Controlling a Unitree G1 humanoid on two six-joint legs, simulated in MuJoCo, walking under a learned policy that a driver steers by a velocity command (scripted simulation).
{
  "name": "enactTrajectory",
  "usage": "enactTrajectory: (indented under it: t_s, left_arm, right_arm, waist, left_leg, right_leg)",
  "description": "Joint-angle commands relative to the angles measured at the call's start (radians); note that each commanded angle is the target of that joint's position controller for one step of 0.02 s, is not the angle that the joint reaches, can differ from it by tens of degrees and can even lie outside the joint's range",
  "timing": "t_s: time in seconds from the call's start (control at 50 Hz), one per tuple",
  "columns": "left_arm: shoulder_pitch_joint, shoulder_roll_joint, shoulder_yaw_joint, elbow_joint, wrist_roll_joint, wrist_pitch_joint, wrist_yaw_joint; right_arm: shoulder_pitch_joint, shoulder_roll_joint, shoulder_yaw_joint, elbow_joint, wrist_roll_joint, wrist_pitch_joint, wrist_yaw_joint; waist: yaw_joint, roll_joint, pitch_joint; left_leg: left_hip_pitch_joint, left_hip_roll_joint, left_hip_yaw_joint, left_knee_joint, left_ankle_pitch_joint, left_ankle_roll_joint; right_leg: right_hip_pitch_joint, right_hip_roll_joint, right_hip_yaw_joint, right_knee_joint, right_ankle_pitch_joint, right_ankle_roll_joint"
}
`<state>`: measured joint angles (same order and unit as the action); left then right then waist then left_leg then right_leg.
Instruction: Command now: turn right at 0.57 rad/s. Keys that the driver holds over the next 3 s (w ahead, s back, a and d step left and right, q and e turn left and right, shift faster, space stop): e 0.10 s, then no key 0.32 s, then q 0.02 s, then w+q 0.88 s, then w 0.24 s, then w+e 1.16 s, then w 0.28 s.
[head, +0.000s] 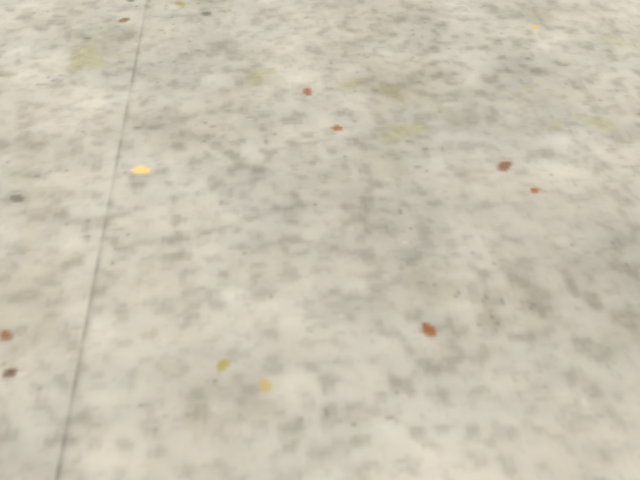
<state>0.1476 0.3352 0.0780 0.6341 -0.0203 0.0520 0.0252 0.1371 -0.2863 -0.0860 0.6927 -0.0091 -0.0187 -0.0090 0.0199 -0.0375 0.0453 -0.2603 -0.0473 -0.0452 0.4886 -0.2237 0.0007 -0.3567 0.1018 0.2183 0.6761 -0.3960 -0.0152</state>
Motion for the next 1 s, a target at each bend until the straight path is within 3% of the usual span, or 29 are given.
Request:
enactTrajectory:
  t_s: [0.02,0.04,0.06,0.1,0.18,0.22,0.26,0.32,0.34,0.36,0.38,0.4,0.42,0.44,0.46,0.5,0.54,0.6,0.68,0.78,0.84,0.86,0.88,0.9,0.92,0.94,0.96,0.98,1.0]
  left_arm:
    - [0.061,0.189,0.061,-0.072,0.007,-0.022,0.004]
    - [0.069,0.194,0.070,-0.050,0.003,-0.017,0.001]
    - [0.081,0.165,0.067,-0.031,0.002,-0.007,0.004]
    - [0.055,0.118,0.053,-0.044,-0.004,0.002,-0.003]
    - [-0.026,0.055,0.022,-0.088,0.003,-0.005,-0.009]
    - [-0.030,0.035,0.008,-0.093,0.012,-0.007,-0.014]
    - [-0.018,0.045,0.008,-0.089,0.009,-0.006,-0.017]
    - [0.066,0.042,0.010,-0.051,0.010,-0.006,-0.024]
    - [0.075,0.060,0.012,-0.050,0.015,-0.007,-0.022]
    - [0.098,0.122,0.020,-0.062,0.020,-0.008,-0.011]
    - [0.031,0.143,0.013,-0.076,0.045,-0.013,-0.010]
    - [0.018,0.081,0.001,-0.082,0.054,-0.029,-0.018]
    - [0.002,0.052,-0.012,-0.065,0.059,-0.045,-0.021]
    - [-0.010,0.043,-0.015,-0.050,0.057,-0.055,-0.020]
    - [0.003,0.061,-0.008,-0.036,0.043,-0.062,-0.017]
    - [0.084,0.119,0.013,0.002,0.026,-0.062,-0.009]
    - [0.104,0.100,0.011,0.020,0.021,-0.069,-0.001]
    - [0.104,0.073,0.012,0.035,0.022,-0.098,0.006]
    - [0.086,0.096,0.029,0.045,0.018,-0.122,-0.005]
    - [0.098,0.140,0.051,0.068,-0.003,-0.125,-0.027]
    - [0.074,0.146,0.052,0.075,-0.016,-0.117,-0.033]
    - [0.070,0.135,0.047,0.074,-0.010,-0.116,-0.033]
    - [0.082,0.090,0.029,0.072,0.007,-0.117,-0.032]
    - [0.047,0.017,0.003,0.005,0.038,-0.126,-0.027]
    - [0.024,0.023,-0.005,-0.030,0.020,-0.155,-0.026]
    - [-0.001,0.099,0.010,-0.033,-0.019,-0.173,-0.038]
    - [0.000,0.115,0.011,-0.026,-0.023,-0.185,-0.044]
    - [0.007,0.108,0.012,-0.013,0.002,-0.189,-0.040]
    - [0.009,0.108,0.016,-0.008,0.026,-0.187,-0.038]
  right_arm:
    - [-0.017,-0.167,-0.038,-0.089,-0.028,-0.020,-0.002]
    - [-0.058,-0.125,-0.026,-0.092,-0.015,-0.019,-0.007]
    - [-0.077,-0.112,-0.021,-0.098,-0.003,-0.015,-0.013]
    - [-0.057,-0.112,-0.015,-0.093,0.004,-0.008,-0.025]
    - [0.022,-0.142,-0.022,-0.067,-0.003,0.009,-0.030]
    - [0.002,-0.166,-0.028,-0.067,0.005,0.015,-0.021]
    - [0.002,-0.180,-0.029,-0.059,0.015,0.019,-0.011]
    - [-0.008,-0.164,-0.015,-0.041,0.039,0.021,-0.005]
    - [0.045,-0.133,-0.003,-0.016,0.039,0.014,-0.003]
    - [0.079,-0.079,0.019,-0.018,0.000,0.004,0.004]
    - [0.073,-0.036,0.035,-0.041,-0.022,-0.002,0.003]
    - [0.002,-0.101,0.021,-0.046,-0.010,0.006,-0.008]
    - [-0.014,-0.116,0.014,-0.046,0.002,0.010,-0.010]
    - [0.007,-0.108,0.013,-0.023,0.005,0.016,-0.011]
    - [0.027,-0.123,0.009,-0.010,0.004,0.022,-0.011]
    - [0.033,-0.145,-0.001,0.001,0.023,0.024,-0.004]
    - [0.008,-0.134,-0.002,-0.005,0.044,0.018,-0.002]
    - [-0.019,-0.106,0.003,-0.013,0.040,-0.003,0.000]
    - [-0.020,-0.075,0.016,-0.022,0.033,-0.016,0.019]
    - [-0.035,-0.089,0.023,-0.054,0.038,-0.010,0.041]
    - [0.032,-0.096,0.019,-0.047,0.036,-0.007,0.046]
    - [0.112,-0.120,0.003,-0.025,0.036,-0.006,0.043]
    - [0.261,-0.183,-0.033,0.013,0.046,-0.004,0.034]
    - [0.385,-0.327,-0.070,0.021,0.045,-0.005,0.018]
    - [0.353,-0.326,-0.052,-0.020,0.036,-0.032,0.030]
    - [0.301,-0.244,-0.029,-0.034,0.030,-0.049,0.037]
    - [0.269,-0.194,-0.015,-0.042,0.025,-0.058,0.040]
    - [0.219,-0.170,-0.007,-0.051,0.024,-0.056,0.039]
    - [0.178,-0.153,0.001,-0.064,0.018,-0.055,0.035]
  waist:
    - [0.021,0.214,-0.088]
    - [0.033,0.173,-0.068]
    - [0.033,0.157,-0.061]
    - [0.004,0.167,-0.048]
    - [-0.052,0.193,-0.103]
    - [-0.053,0.206,-0.117]
    - [-0.054,0.226,-0.120]
    - [-0.005,0.207,-0.117]
    - [-0.004,0.167,-0.120]
    - [-0.030,-0.004,-0.180]
    - [-0.065,-0.204,-0.157]
    - [-0.003,-0.148,-0.140]
    - [-0.011,-0.144,-0.114]
    - [-0.017,-0.135,-0.114]
    - [-0.006,-0.143,-0.113]
    - [0.030,-0.116,-0.076]
    - [0.044,-0.111,-0.001]
    - [0.044,-0.083,0.022]
    - [0.038,-0.063,0.001]
    - [0.035,-0.061,0.027]
    - [-0.019,-0.027,0.018]
    - [-0.060,-0.011,-0.018]
    - [-0.125,0.058,-0.103]
    - [-0.156,0.334,-0.138]
    - [-0.132,0.327,-0.211]
    - [-0.130,0.227,-0.139]
    - [-0.105,0.177,-0.091]
    - [-0.072,0.090,-0.055]
    - [-0.047,0.097,-0.041]
  left_leg:
    - [0.113,0.445,-0.424,-0.199,0.331,0.282]
    - [0.100,0.371,-0.312,-0.185,0.275,0.235]
    - [0.111,0.312,-0.232,-0.178,0.224,0.198]
    - [0.126,0.282,-0.142,-0.175,0.305,0.203]
    - [0.228,0.301,-0.105,-0.152,0.401,0.238]
    - [0.198,0.306,-0.077,-0.142,0.422,0.238]
    - [0.172,0.314,-0.075,-0.131,0.440,0.238]
    - [0.119,0.293,-0.054,-0.062,0.391,0.190]
    - [0.055,0.265,-0.031,-0.033,0.306,0.126]
    - [-0.056,0.191,0.040,0.103,0.077,0.029]
    - [-0.141,0.111,0.083,0.147,-0.279,-0.046]
    - [-0.121,0.123,0.035,0.232,-0.351,-0.072]
    - [-0.140,0.124,0.019,0.275,-0.338,-0.076]
    - [-0.147,0.129,0.006,0.288,-0.323,-0.080]
    - [-0.175,0.125,0.015,0.323,-0.290,-0.087]
    - [-0.268,0.106,0.037,0.465,-0.258,-0.079]
    - [-0.374,0.115,0.006,0.496,-0.206,-0.051]
    - [-0.426,0.129,-0.017,0.435,-0.121,-0.025]
    - [-0.358,0.148,0.017,0.313,-0.058,-0.018]
    - [-0.263,0.147,0.068,0.206,-0.062,0.015]
    - [-0.120,0.107,0.132,0.123,-0.032,0.059]
    - [0.018,0.060,0.165,0.106,-0.045,0.079]
    - [0.226,0.036,0.129,0.077,-0.055,0.115]
    - [0.423,0.276,-0.358,-0.098,-0.214,0.257]
    - [0.497,0.400,-0.794,-0.294,-0.406,0.373]
    - [0.471,0.415,-0.707,-0.307,-0.401,0.356]
    - [0.402,0.376,-0.588,-0.282,-0.318,0.323]
    - [0.323,0.331,-0.487,-0.268,-0.202,0.289]
    - [0.256,0.292,-0.408,-0.274,-0.084,0.267]
  right_leg:
    - [-0.215,-0.047,-0.037,0.453,-0.229,0.052]
    - [-0.223,-0.060,-0.051,0.506,-0.155,0.069]
    - [-0.239,-0.065,-0.066,0.539,-0.097,0.087]
    - [-0.266,-0.077,-0.105,0.547,-0.029,0.115]
    - [-0.219,-0.099,-0.146,0.337,-0.052,0.129]
    - [-0.118,-0.112,-0.182,0.204,-0.074,0.116]
    - [-0.035,-0.104,-0.218,0.090,-0.059,0.103]
    - [0.149,-0.076,-0.260,-0.248,0.180,0.049]
    - [0.262,-0.093,-0.221,-0.355,0.302,0.020]
    - [0.419,-0.256,-0.019,-0.342,0.577,-0.024]
    - [0.325,-0.420,0.135,-0.317,0.662,-0.180]
    - [0.256,-0.415,0.141,-0.338,0.559,-0.254]
    - [0.248,-0.383,0.107,-0.347,0.528,-0.242]
    - [0.261,-0.352,0.062,-0.347,0.502,-0.213]
    - [0.285,-0.345,0.052,-0.366,0.416,-0.200]
    - [0.298,-0.362,0.078,-0.435,0.133,-0.212]
    - [0.305,-0.374,0.102,-0.514,-0.116,-0.206]
    - [0.357,-0.381,0.049,-0.554,-0.072,-0.191]
    - [0.335,-0.385,-0.067,-0.563,0.036,-0.189]
    - [0.275,-0.405,-0.155,-0.543,0.038,-0.180]
    - [0.217,-0.395,-0.231,-0.439,0.053,-0.142]
    - [0.155,-0.362,-0.285,-0.314,0.173,-0.114]
    - [0.073,-0.297,-0.368,-0.055,0.317,-0.066]
    - [-0.252,-0.152,-0.439,0.394,0.080,0.041]
    - [-0.465,-0.053,-0.190,0.591,-0.177,0.049]
    - [-0.558,-0.124,-0.134,0.644,-0.115,0.021]
    - [-0.538,-0.164,-0.140,0.600,-0.027,-0.007]
    - [-0.494,-0.197,-0.140,0.523,0.048,-0.009]
    - [-0.430,-0.215,-0.136,0.443,0.110,-0.005]
